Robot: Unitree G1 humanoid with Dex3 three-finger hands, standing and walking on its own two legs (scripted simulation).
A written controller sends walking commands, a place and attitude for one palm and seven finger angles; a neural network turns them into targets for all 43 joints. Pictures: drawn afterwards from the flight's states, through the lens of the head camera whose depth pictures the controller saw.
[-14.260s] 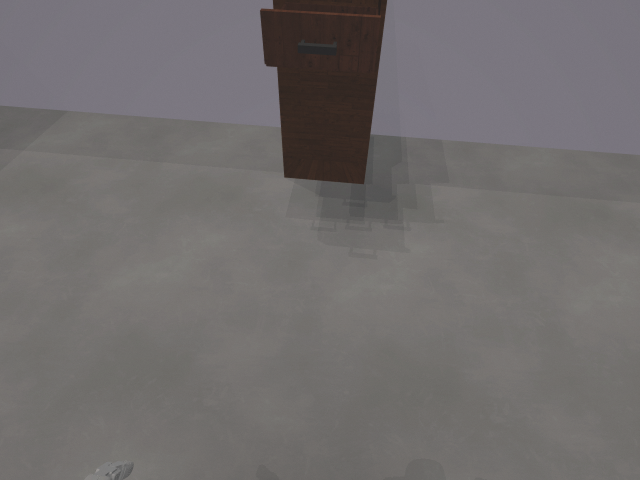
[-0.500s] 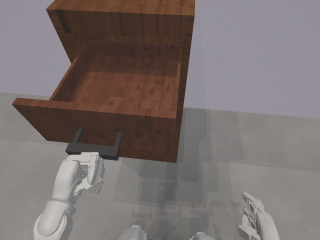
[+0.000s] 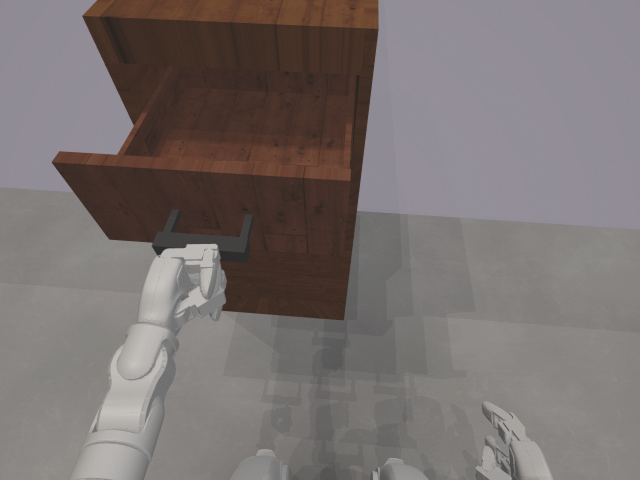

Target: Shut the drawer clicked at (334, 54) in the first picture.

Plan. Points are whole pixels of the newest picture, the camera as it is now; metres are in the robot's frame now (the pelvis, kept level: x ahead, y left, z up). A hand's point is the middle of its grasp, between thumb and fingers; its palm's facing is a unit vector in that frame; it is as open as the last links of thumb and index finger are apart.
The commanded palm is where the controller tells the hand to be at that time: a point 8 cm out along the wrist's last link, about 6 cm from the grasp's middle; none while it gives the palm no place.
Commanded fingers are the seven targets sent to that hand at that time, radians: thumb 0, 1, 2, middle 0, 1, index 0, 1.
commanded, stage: push the drawer shut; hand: left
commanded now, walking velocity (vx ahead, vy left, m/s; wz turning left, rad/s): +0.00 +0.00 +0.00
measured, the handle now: (206, 233) +0.41 +0.16 +0.06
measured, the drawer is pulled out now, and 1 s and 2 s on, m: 0.22 0.10 0.00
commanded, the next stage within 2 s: none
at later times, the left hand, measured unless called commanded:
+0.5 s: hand (232, 252) +0.38 +0.13 +0.05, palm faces -0.08 -1.00 -0.06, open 3.3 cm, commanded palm +0.39 +0.18 +0.07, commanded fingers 0.00 0.90 0.90 -1.40 -1.60 -1.40 -1.60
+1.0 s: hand (236, 213) +0.45 +0.13 +0.06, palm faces -0.09 -1.00 -0.04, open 3.2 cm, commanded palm +0.45 +0.18 +0.07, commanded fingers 0.00 0.90 0.90 -1.40 -1.60 -1.40 -1.60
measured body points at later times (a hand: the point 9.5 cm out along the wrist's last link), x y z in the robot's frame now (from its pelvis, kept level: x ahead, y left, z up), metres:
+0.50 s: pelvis +0.01 +0.00 +0.00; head +0.08 -0.01 +0.45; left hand +0.38 +0.18 +0.06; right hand +0.13 -0.26 -0.11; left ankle +0.04 +0.12 -0.69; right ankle +0.02 -0.12 -0.69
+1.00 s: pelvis +0.01 +0.00 +0.00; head +0.10 -0.01 +0.44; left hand +0.45 +0.19 +0.06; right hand +0.07 -0.27 -0.12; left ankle +0.04 +0.12 -0.69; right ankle +0.02 -0.12 -0.69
